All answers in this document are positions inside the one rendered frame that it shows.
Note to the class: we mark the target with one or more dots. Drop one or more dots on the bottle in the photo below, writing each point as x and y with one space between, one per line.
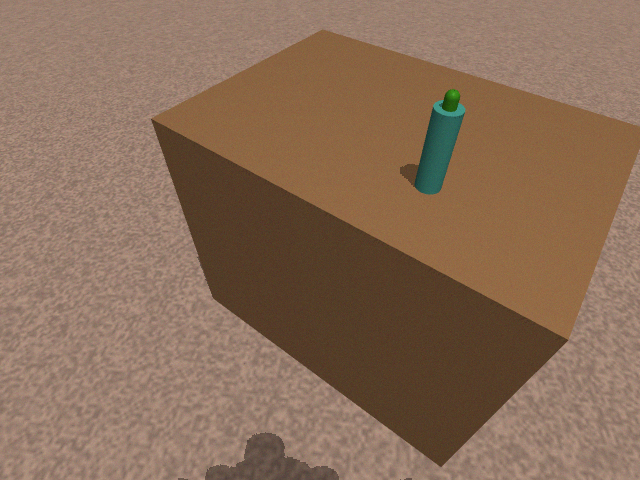
444 125

